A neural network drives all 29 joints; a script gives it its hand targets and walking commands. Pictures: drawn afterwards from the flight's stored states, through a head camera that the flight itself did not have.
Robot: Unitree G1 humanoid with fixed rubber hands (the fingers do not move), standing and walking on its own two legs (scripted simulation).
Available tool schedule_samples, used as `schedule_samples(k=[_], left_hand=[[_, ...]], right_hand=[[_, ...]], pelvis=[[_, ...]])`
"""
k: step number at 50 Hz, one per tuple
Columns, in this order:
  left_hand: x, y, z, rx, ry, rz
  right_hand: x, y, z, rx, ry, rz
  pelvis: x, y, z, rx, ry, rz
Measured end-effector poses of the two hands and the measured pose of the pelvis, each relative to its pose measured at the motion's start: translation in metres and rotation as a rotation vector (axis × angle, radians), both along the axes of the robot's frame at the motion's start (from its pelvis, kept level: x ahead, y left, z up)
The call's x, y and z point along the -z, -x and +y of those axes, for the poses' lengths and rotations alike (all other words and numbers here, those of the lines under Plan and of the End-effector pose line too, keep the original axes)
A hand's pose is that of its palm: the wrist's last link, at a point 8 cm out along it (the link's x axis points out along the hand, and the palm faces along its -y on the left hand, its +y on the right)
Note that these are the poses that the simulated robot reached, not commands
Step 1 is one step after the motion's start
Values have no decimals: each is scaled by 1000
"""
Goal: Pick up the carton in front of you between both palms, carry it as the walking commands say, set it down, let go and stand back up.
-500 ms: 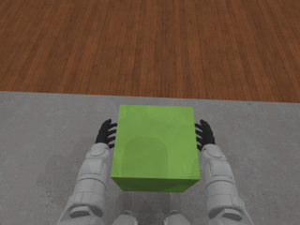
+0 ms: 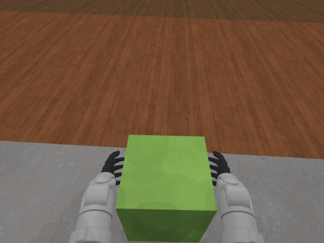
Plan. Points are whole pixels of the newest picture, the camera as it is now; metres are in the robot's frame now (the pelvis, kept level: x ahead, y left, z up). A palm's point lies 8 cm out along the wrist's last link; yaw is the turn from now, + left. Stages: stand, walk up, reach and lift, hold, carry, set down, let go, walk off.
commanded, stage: reach and lift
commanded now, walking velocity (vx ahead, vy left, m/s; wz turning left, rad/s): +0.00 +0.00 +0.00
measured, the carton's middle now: (165, 190) +0.29 +0.00 -0.05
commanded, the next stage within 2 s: hold in 0.84 s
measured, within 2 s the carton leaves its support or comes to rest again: neither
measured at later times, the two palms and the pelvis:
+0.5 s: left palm (108, 174) +0.29 +0.15 +0.03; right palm (223, 175) +0.30 -0.15 +0.03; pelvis +0.00 +0.00 +0.00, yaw +0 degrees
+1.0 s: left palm (107, 171) +0.29 +0.15 +0.05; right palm (226, 173) +0.29 -0.15 +0.05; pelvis +0.01 +0.00 +0.01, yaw +0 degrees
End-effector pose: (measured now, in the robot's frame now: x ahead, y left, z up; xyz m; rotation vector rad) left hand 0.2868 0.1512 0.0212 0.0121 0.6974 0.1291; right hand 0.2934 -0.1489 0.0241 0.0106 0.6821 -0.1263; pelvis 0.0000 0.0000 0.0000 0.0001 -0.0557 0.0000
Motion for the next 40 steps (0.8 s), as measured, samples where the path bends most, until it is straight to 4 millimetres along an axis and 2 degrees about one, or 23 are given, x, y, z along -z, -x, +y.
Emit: schedule_samples(k=[5, 11, 40], left_hand=[[4, 2, 0, 1, 0, 19], [-4, -5, -2, 7, -6, -10], [-14, -8, 0, 14, -18, -6]], right_hand=[[5, 3, -1, -1, 0, 18], [-2, -3, -2, 1, 2, -10], [-15, -8, 0, -9, 21, -8]], pelvis=[[2, 10, -1, -2, 1, -18], [3, 14, -1, -1, 1, -15], [-5, -9, 1, 2, 0, -36]])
